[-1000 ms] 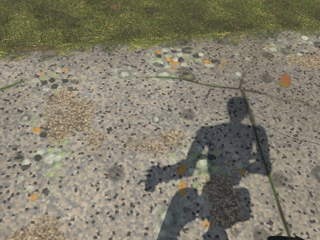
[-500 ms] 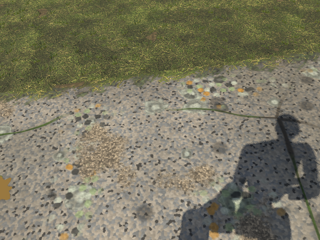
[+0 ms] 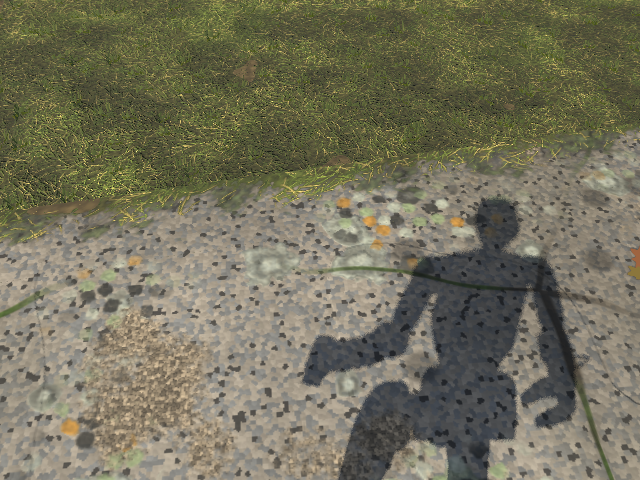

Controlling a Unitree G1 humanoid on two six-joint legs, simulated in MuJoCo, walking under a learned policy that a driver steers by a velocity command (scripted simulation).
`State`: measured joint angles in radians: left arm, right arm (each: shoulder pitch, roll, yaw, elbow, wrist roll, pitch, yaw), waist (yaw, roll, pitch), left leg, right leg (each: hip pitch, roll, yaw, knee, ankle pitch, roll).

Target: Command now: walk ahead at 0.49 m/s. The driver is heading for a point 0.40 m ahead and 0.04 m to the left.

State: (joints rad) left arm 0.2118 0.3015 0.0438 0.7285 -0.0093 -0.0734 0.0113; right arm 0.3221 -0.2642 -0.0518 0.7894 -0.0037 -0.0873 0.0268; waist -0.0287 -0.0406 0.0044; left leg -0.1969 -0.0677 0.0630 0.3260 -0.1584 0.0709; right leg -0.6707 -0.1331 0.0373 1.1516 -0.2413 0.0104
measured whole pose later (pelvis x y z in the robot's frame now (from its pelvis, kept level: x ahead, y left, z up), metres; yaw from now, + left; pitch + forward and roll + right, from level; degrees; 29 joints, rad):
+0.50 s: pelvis +0.26 -0.06 +0.00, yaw +0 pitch +2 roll +0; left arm 0.26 0.25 0.04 0.76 0.02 -0.09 -0.02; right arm 0.18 -0.30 -0.05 0.76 0.00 -0.04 -0.01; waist 0.02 0.05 0.04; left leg -0.57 0.06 -0.04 1.00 -0.33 -0.03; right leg -0.28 0.03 -0.05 0.38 -0.14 -0.06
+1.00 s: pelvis +0.35 -0.02 -0.01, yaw +0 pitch +0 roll -1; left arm 0.21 0.23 0.04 0.92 0.01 0.00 0.03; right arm 0.11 -0.21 -0.04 0.85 0.00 -0.01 -0.01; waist 0.02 0.00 0.02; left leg -0.32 -0.01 0.00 0.55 -0.22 0.02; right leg -0.15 -0.02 -0.03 0.51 -0.35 0.02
